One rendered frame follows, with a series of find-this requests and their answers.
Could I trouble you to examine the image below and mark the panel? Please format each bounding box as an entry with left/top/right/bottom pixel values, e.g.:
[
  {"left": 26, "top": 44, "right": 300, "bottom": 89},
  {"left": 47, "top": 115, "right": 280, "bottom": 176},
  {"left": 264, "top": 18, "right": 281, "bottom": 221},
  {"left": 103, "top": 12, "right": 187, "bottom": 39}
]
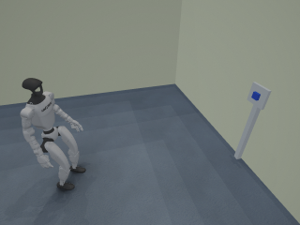
[{"left": 234, "top": 82, "right": 272, "bottom": 159}]

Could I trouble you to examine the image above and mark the right robot upper arm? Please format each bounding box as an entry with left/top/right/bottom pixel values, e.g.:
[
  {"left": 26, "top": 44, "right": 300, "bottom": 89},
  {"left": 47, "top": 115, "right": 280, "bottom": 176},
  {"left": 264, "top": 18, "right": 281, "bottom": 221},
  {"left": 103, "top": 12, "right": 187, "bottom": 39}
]
[{"left": 20, "top": 105, "right": 35, "bottom": 136}]

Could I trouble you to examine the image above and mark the left robot upper arm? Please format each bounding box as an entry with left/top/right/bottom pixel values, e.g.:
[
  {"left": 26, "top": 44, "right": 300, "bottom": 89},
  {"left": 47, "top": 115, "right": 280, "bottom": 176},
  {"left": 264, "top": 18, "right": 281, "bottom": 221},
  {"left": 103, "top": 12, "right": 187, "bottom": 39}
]
[{"left": 42, "top": 91, "right": 59, "bottom": 113}]

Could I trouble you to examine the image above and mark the robot left hand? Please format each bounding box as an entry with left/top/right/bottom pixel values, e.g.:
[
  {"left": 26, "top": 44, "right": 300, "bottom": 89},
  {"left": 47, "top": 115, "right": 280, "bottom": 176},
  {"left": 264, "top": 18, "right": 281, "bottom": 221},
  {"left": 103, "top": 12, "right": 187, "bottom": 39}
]
[{"left": 70, "top": 120, "right": 83, "bottom": 132}]

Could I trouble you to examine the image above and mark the robot right hand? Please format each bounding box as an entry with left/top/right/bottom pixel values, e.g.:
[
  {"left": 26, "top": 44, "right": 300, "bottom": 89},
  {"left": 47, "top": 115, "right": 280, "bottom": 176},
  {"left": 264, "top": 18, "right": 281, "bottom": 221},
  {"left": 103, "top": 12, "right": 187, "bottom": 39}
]
[{"left": 37, "top": 154, "right": 53, "bottom": 169}]

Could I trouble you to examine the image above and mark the humanoid robot torso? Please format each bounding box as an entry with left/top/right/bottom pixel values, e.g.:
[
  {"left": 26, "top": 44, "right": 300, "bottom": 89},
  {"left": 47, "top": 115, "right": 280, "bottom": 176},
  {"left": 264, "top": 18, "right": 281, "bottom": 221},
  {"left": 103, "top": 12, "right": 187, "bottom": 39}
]
[{"left": 25, "top": 94, "right": 59, "bottom": 142}]

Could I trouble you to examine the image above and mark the button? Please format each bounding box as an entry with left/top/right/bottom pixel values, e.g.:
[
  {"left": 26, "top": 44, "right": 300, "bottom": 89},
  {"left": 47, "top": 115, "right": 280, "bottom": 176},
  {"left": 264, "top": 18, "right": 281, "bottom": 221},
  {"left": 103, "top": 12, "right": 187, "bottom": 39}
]
[{"left": 251, "top": 91, "right": 261, "bottom": 101}]

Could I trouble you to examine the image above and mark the robot left forearm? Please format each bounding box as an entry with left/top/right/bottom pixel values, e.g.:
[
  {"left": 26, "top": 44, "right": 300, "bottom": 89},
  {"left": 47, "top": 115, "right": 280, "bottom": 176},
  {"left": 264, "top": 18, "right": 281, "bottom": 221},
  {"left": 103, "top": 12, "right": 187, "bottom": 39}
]
[{"left": 56, "top": 107, "right": 73, "bottom": 123}]

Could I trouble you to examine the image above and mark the robot right forearm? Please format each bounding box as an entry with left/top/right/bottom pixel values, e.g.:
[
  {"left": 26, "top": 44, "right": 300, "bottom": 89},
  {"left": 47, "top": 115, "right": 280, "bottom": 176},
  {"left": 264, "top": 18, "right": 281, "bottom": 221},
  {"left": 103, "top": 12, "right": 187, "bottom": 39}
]
[{"left": 22, "top": 130, "right": 43, "bottom": 157}]

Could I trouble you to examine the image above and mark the left robot thigh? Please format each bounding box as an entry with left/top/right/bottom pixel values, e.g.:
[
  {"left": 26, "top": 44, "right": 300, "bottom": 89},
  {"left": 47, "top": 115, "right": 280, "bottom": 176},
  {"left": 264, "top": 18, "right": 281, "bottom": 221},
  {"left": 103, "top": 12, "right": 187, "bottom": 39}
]
[{"left": 57, "top": 126, "right": 78, "bottom": 157}]

